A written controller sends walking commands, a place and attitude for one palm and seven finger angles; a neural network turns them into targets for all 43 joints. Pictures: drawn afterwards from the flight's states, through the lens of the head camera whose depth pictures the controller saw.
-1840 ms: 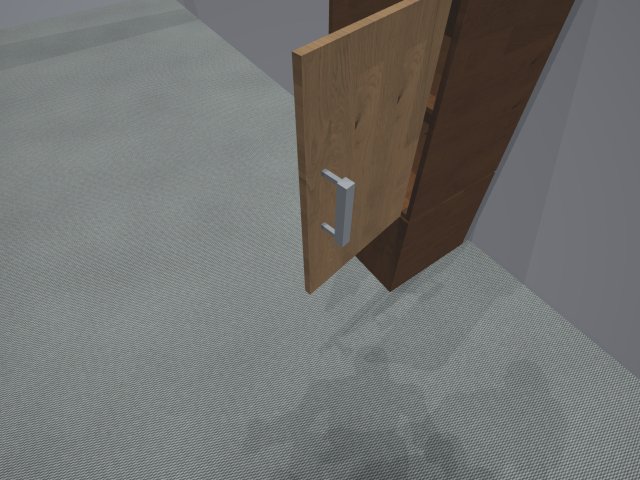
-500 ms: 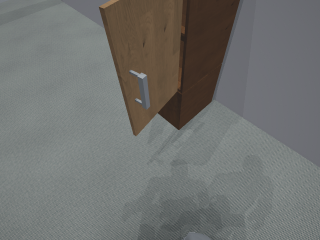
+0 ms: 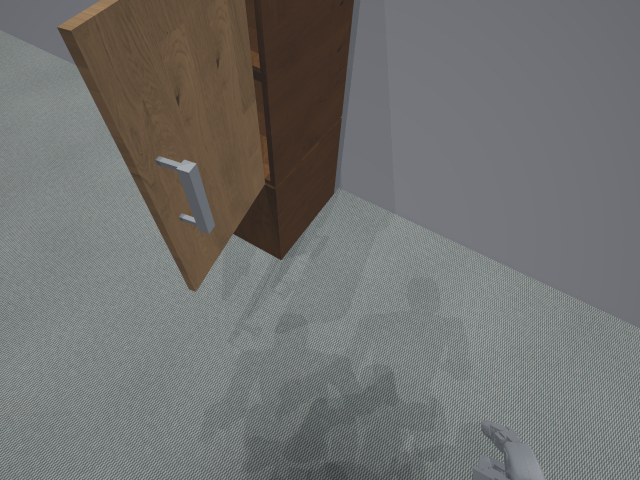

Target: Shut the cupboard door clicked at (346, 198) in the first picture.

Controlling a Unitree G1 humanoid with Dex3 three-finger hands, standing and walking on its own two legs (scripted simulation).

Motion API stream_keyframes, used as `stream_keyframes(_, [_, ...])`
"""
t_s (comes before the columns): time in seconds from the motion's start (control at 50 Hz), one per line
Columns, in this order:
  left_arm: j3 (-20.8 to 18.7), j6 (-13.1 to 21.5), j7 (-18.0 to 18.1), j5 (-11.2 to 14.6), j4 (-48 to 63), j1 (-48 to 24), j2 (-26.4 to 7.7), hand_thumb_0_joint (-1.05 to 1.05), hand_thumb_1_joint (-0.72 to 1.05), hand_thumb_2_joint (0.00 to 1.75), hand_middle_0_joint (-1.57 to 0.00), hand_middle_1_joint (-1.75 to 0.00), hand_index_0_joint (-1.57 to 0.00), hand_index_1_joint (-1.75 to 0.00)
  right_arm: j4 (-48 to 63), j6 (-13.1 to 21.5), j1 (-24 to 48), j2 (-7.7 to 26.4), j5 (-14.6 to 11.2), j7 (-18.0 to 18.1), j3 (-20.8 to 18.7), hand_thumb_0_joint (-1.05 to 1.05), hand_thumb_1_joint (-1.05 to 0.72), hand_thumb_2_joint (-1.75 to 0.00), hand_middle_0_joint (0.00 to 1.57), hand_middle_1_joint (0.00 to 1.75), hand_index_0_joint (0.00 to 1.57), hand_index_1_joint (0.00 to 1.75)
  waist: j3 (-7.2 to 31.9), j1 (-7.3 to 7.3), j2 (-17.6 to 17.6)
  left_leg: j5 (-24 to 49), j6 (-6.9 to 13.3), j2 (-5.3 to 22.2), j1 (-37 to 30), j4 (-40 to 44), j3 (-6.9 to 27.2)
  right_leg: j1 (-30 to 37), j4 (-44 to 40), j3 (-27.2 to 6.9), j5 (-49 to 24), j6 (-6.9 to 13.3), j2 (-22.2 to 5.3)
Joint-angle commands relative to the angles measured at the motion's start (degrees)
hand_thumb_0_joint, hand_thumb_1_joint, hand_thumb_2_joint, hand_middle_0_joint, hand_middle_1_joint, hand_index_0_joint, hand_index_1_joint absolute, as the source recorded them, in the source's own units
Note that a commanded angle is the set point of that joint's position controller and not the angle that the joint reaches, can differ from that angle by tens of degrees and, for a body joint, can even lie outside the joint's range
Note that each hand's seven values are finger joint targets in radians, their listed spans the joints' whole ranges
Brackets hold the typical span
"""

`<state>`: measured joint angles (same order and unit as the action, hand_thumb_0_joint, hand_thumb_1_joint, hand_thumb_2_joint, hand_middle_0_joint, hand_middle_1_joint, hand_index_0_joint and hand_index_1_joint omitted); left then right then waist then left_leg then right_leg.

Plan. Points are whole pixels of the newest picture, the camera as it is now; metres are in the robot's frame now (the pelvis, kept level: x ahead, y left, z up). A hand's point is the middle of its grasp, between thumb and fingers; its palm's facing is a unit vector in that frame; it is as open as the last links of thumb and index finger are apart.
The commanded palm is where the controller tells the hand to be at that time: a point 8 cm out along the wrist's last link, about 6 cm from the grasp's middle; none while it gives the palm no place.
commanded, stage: walk around to get in front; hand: left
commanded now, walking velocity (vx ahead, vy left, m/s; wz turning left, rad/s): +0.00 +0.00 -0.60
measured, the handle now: (186, 196) +0.53 +0.29 -0.05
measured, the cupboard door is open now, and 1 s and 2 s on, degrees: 100 100 100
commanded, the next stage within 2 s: none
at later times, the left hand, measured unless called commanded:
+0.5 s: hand (223, 453) +0.16 +0.15 -0.17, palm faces -0.33 -0.91 -0.24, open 7.3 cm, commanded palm none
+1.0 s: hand (300, 394) +0.25 +0.05 -0.15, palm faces -0.58 -0.76 -0.28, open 7.3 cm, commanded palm none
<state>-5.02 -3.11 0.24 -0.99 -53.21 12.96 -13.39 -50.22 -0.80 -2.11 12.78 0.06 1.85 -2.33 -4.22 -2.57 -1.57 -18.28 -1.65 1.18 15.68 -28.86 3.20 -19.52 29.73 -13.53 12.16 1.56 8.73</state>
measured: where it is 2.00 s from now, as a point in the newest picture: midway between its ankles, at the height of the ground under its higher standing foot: outside the picture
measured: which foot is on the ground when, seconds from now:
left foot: down 0.00-0.30, up 0.32-0.54, down 0.56-0.90, up 0.92-1.00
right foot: down 0.00-0.00, up 0.02-0.28, down 0.30-0.56, up 0.58-0.88, down 0.90-1.00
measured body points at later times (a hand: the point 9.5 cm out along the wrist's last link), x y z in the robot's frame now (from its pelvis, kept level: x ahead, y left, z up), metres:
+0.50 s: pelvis +0.01 -0.02 +0.00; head +0.08 -0.03 +0.44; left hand +0.18 +0.20 -0.15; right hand +0.00 -0.31 -0.13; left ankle +0.04 +0.11 -0.70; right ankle -0.02 -0.15 -0.73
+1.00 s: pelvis +0.03 -0.05 -0.01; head +0.07 -0.10 +0.44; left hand +0.28 +0.09 -0.13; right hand -0.09 -0.29 -0.16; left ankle +0.07 +0.10 -0.67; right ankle -0.04 -0.13 -0.73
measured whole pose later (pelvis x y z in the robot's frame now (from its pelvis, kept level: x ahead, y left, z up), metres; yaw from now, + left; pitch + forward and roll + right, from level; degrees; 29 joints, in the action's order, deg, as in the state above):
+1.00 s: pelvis +0.03 -0.05 -0.01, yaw -38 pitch +1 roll +0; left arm -3.8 -1.8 -0.9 -0.7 -50.8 7.2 -13.8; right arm -52.9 -3.5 -11.8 15.0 0.7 1.1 -2.8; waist -6.7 0.8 2.4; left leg -29.7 -4.3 6.9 24.2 -60.4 -3.7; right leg -16.1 33.6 1.0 19.1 2.0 1.0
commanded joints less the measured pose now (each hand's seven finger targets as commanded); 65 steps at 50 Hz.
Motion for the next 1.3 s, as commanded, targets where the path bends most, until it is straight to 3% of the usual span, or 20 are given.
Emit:
stream_keyframes(0.0, [-1.7,1.0,-0.9,-0.4,7.4,-5.6,-8.8,0.00,0.90,0.90,-0.20,-0.30,-0.20,-0.30,2.5,0.7,-8.7,14.6,1.7,1.6,-3.1,0.00,-0.90,-0.90,0.20,0.30,0.20,0.30,2.6,4.79,12.2,9.0,12.5,27.2,-6.0,16.2,22.4,-14.3,29.8,6.7,21.4,-4.2,-6.0])
stream_keyframes(0.1, [-1.5,0.2,-2.5,-0.2,6.4,-3.0,-6.3,0.00,0.90,0.90,-0.20,-0.30,-0.20,-0.30,4.7,1.1,-5.3,10.5,2.1,1.4,-1.8,0.00,-0.90,-0.90,0.20,0.30,0.20,0.30,4.8,1.12,14.0,29.1,8.6,15.2,-7.2,7.7,0.1,-12.6,33.5,12.9,14.6,-5.5,-8.7])
stream_keyframes(0.2, [-0.3,1.1,-3.2,0.1,7.0,-5.4,-5.6,0.00,0.90,0.90,-0.20,-0.30,-0.20,-0.30,3.0,0.4,-10.4,13.7,1.9,0.6,-3.1,0.00,-0.90,-0.90,0.20,0.30,0.20,0.30,7.0,3.58,14.9,31.4,6.4,15.9,-8.4,1.5,-4.0,-0.1,11.1,19.3,11.1,-3.8,-7.4])
stream_keyframes(0.24, [-0.9,1.7,-2.9,0.1,5.3,0.5,-7.9,0.00,0.90,0.90,-0.20,-0.30,-0.20,-0.30,3.6,0.2,-9.1,13.7,1.2,0.0,-3.3,0.00,-0.90,-0.90,0.20,0.30,0.20,0.30,8.1,0.34,9.1,23.0,2.8,13.6,-1.9,-6.9,-7.0,11.9,-1.9,18.7,-1.7,-2.4,-7.9])
stream_keyframes(0.28, [-3.1,2.3,-1.0,-0.6,3.4,7.0,-19.0,0.00,0.90,0.90,-0.20,-0.30,-0.20,-0.30,7.6,0.1,-5.4,6.5,0.2,-0.3,-1.7,0.00,-0.90,-0.90,0.20,0.30,0.20,0.30,9.4,-3.43,-19.3,-21.2,-2.7,2.0,18.6,-32.1,-10.4,21.8,-9.4,-14.6,-34.0,8.8,-31.3])
stream_keyframes(0.3, [-3.1,2.2,-0.2,-0.1,3.1,8.2,-19.2,0.00,0.90,0.90,-0.20,-0.30,-0.20,-0.30,7.2,-0.4,-5.2,8.3,0.1,0.2,-1.5,0.00,-0.90,-0.90,0.20,0.30,0.20,0.30,10.3,-4.05,-16.8,-20.7,-1.6,3.8,19.4,-38.0,-2.4,20.2,-9.1,-13.5,-30.5,12.6,-31.8])
stream_keyframes(0.5, [-1.5,1.1,0.1,0.0,6.3,-5.6,-12.8,0.00,0.90,0.90,-0.20,-0.30,-0.20,-0.30,1.0,0.5,-14.3,5.9,-0.1,0.2,-1.3,0.00,-0.90,-0.90,0.20,0.30,0.20,0.30,9.1,5.00,-5.9,3.4,-2.3,0.1,-4.3,-2.0,-7.2,3.0,-1.6,-4.4,-16.1,5.2,-17.3])
stream_keyframes(0.52, [-0.9,0.7,-0.2,0.4,7.0,-6.4,-10.6,0.00,0.90,0.90,-0.20,-0.30,-0.20,-0.30,0.4,1.0,-16.3,8.6,0.2,0.5,-1.8,0.00,-0.90,-0.90,0.20,0.30,0.20,0.30,8.6,6.08,-0.7,4.5,-1.1,3.9,-10.9,5.4,-3.5,-4.0,1.7,-1.5,-7.4,2.1,-13.8])
stream_keyframes(0.54, [-0.1,0.4,-0.7,0.8,8.0,-4.9,-6.4,0.00,0.90,0.90,-0.20,-0.30,-0.20,-0.30,0.8,1.5,-17.1,14.3,1.2,0.5,-2.9,0.00,-0.90,-0.90,0.20,0.30,0.20,0.30,8.3,5.83,16.1,2.7,4.0,19.1,-13.9,13.6,14.7,-13.1,14.0,6.0,12.5,-1.6,-5.7])
stream_keyframes(0.58, [-0.6,0.4,-1.4,0.1,9.3,-8.0,-8.5,0.00,0.90,0.90,-0.20,-0.30,-0.20,-0.30,2.3,1.4,-16.0,16.6,2.1,0.9,-2.8,0.00,-0.90,-0.90,0.20,0.30,0.20,0.30,4.2,5.47,10.6,9.2,12.8,28.4,-3.5,14.8,20.1,-12.2,34.3,8.3,22.6,-3.4,-8.7])
stream_keyframes(0.68, [-0.3,0.0,-2.8,-0.1,7.2,-7.1,-4.9,0.00,0.90,0.90,-0.20,-0.30,-0.20,-0.30,2.7,1.6,-12.4,10.9,2.1,1.1,-1.5,0.00,-0.90,-0.90,0.20,0.30,0.20,0.30,4.9,2.95,15.0,33.9,7.2,16.4,-9.9,7.0,-4.0,-11.7,31.1,15.1,15.1,-5.0,-10.0])
stream_keyframes(0.82, [0.3,1.3,-2.8,0.2,7.3,-7.8,-4.7,0.00,0.90,0.90,-0.20,-0.30,-0.20,-0.30,1.0,0.9,-16.1,13.4,1.6,0.0,-3.1,0.00,-0.90,-0.90,0.20,0.30,0.20,0.30,8.6,4.30,13.7,36.7,5.0,18.2,-12.8,-0.5,-9.0,2.5,3.8,20.4,7.7,-2.5,-8.2])
stream_keyframes(0.86, [-1.3,2.2,-1.9,-0.6,4.5,1.5,-11.6,0.00,0.90,0.90,-0.20,-0.30,-0.20,-0.30,2.9,0.6,-13.4,10.4,0.4,-0.5,-3.0,0.00,-0.90,-0.90,0.20,0.30,0.20,0.30,11.3,-0.43,-1.8,17.7,-0.7,12.9,3.3,-16.6,-14.7,22.2,-8.0,8.4,-18.0,1.4,-17.8])
stream_keyframes(0.88, [-2.8,2.4,-0.8,-0.7,2.8,6.2,-17.7,0.00,0.90,0.90,-0.20,-0.30,-0.20,-0.30,6.5,0.4,-7.8,5.8,0.3,-0.6,-1.6,0.00,-0.90,-0.90,0.20,0.30,0.20,0.30,9.8,-3.41,-18.3,-19.3,-3.3,3.8,18.5,-30.8,-14.4,25.9,-8.2,-10.0,-42.6,8.3,-31.3])
stream_keyframes(0.9, [-2.7,2.3,0.0,0.2,2.4,7.3,-17.7,0.00,0.90,0.90,-0.20,-0.30,-0.20,-0.30,6.3,-0.5,-7.2,7.5,0.1,0.2,-1.4,0.00,-0.90,-0.90,0.20,0.30,0.20,0.30,10.2,-3.65,-16.5,-21.1,-2.6,4.9,19.8,-37.0,-4.9,23.0,-7.8,-9.3,-42.8,12.2,-32.3])
stream_keyframes(0.96, [-1.7,2.1,0.8,0.0,5.4,-2.6,-12.0,0.00,0.90,0.90,-0.20,-0.30,-0.20,-0.30,3.9,-0.8,-6.7,7.6,0.3,-0.2,-1.7,0.00,-0.90,-0.90,0.20,0.30,0.20,0.30,5.8,1.18,-11.9,-9.6,-3.5,6.0,19.9,-37.9,-3.0,16.1,-7.8,-3.0,-29.7,10.0,-23.4])
stream_keyframes(1.18, [-2.0,1.6,0.5,-0.3,5.6,-2.8,-11.9,0.00,0.90,0.90,-0.20,-0.30,-0.20,-0.30,3.3,0.0,-7.5,5.6,-0.2,0.1,-1.8,0.00,-0.90,-0.90,0.20,0.30,0.20,0.30,7.5,2.89,-7.6,-0.9,-2.8,-0.2,2.6,-8.0,-5.1,8.7,-3.3,-6.5,-26.3,7.3,-18.5])
stream_keyframes(1.22, [-1.3,1.3,0.3,0.4,6.2,-4.6,-9.3,0.00,0.90,0.90,-0.20,-0.30,-0.20,-0.30,1.4,0.8,-12.7,8.5,0.1,0.6,-2.3,0.00,-0.90,-0.90,0.20,0.30,0.20,0.30,8.4,5.61,-1.1,7.8,-1.2,4.4,-11.3,5.7,-2.0,-1.8,1.9,-3.3,-13.6,2.4,-13.5])
stream_keyframes(1.26, [-0.6,1.1,-0.6,0.6,8.0,-4.0,-6.4,0.00,0.90,0.90,-0.20,-0.30,-0.20,-0.30,2.1,1.2,-16.2,16.8,1.5,1.0,-3.5,0.00,-0.90,-0.90,0.20,0.30,0.20,0.30,8.5,6.40,19.9,17.7,10.8,28.8,-13.0,13.2,21.7,-12.7,27.7,10.4,26.1,-3.3,-5.0])
stream_keyframes(1.28, [-1.1,1.1,-1.0,0.1,8.3,-4.8,-8.0,0.00,0.90,0.90,-0.20,-0.30,-0.20,-0.30,3.0,1.0,-14.4,15.8,2.0,0.9,-3.0,0.00,-0.90,-0.90,0.20,0.30,0.20,0.30,6.1,5.50,12.4,17.6,13.5,28.9,-7.0,12.7,19.6,-11.4,35.6,8.6,24.6,-3.6,-8.3])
